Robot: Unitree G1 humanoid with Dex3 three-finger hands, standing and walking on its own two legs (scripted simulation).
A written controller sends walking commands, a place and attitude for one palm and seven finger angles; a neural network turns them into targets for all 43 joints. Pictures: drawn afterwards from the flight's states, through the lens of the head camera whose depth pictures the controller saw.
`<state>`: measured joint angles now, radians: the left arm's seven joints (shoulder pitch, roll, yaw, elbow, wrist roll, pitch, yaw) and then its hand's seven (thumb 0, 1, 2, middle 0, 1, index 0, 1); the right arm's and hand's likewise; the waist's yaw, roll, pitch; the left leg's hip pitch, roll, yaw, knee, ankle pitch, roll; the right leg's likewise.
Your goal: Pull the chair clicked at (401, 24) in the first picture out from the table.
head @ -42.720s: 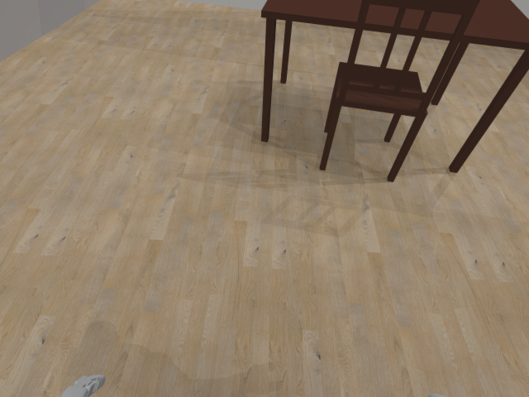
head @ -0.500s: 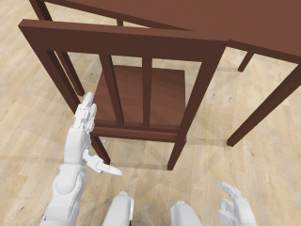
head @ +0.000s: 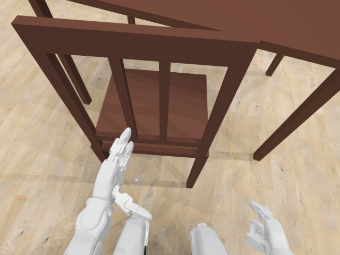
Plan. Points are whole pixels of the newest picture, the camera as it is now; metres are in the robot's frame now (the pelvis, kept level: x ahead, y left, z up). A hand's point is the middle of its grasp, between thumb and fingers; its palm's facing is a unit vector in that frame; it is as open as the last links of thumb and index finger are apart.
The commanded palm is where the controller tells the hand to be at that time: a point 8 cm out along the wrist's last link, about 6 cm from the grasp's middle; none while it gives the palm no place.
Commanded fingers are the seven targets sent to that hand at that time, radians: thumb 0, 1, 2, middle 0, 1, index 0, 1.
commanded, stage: aim the fingers beside a spindle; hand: left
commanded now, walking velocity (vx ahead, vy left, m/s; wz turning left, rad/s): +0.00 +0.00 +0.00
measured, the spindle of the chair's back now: (126, 106) +0.46 +0.12 +0.04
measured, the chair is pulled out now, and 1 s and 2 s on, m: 0.18 0.18 0.18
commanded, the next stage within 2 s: push the fingers through the gap in 1.76 s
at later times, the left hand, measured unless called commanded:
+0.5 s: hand (111, 152) +0.32 +0.13 +0.07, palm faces +0.01 -1.00 -0.09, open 16.9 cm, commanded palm +0.29 +0.16 +0.03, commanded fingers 0.00 -0.50 0.30 -0.06 -0.08 -0.06 -0.08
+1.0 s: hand (134, 173) +0.30 +0.09 +0.00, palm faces -0.17 -0.98 +0.05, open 17.0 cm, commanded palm +0.29 +0.15 +0.03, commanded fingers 0.00 -0.50 0.30 -0.06 -0.08 -0.06 -0.08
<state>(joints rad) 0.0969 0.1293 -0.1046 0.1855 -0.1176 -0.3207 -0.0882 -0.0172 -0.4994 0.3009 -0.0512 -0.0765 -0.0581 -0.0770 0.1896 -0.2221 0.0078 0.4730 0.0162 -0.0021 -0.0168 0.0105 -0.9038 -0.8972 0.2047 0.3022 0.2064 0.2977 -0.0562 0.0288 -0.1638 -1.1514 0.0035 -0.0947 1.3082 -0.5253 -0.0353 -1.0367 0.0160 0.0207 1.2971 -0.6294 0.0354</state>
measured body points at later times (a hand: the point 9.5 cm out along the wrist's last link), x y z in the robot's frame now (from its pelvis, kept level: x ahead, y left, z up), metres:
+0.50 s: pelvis +0.00 +0.00 +0.00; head +0.10 +0.01 +0.44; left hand +0.31 +0.18 +0.08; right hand +0.17 -0.24 -0.10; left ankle +0.05 +0.13 -0.62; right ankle +0.00 -0.14 -0.62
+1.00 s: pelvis +0.01 +0.00 +0.01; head +0.10 +0.00 +0.44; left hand +0.30 +0.14 +0.00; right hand +0.17 -0.24 -0.10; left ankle +0.05 +0.13 -0.62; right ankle +0.00 -0.14 -0.62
